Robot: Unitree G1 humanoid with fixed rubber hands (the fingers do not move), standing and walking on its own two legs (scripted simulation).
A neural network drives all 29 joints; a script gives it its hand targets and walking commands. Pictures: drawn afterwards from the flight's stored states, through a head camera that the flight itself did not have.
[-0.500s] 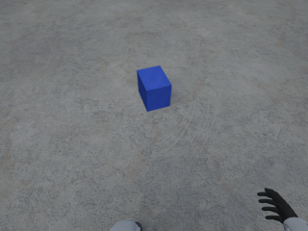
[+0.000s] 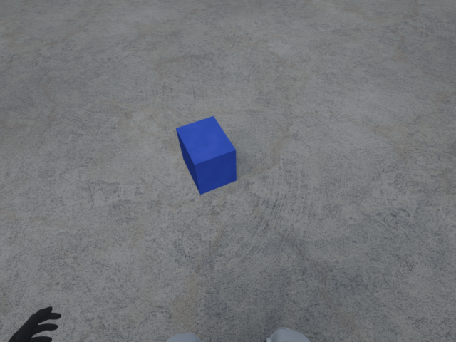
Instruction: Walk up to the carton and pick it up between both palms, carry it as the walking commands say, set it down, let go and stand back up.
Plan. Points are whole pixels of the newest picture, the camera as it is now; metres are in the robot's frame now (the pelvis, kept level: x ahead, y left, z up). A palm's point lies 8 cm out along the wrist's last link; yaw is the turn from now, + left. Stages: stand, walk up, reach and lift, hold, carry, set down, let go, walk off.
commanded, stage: walk up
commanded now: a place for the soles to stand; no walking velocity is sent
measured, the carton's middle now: (206, 155) +1.07 +0.12 -0.63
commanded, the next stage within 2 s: none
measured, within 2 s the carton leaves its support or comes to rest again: neither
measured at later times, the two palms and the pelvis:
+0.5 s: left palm (39, 262) +0.29 +0.39 -0.08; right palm (373, 244) +0.30 -0.29 -0.06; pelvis +0.22 +0.06 +0.01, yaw -2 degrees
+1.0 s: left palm (42, 190) +0.48 +0.46 -0.08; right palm (327, 171) +0.49 -0.25 -0.07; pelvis +0.41 +0.11 -0.01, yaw -2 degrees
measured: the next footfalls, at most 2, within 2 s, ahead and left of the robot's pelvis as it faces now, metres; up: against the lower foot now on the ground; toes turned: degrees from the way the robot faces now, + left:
left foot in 0.28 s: +0.28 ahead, +0.17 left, +0.00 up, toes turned +5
right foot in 0.60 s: +0.40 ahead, -0.08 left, +0.00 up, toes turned -9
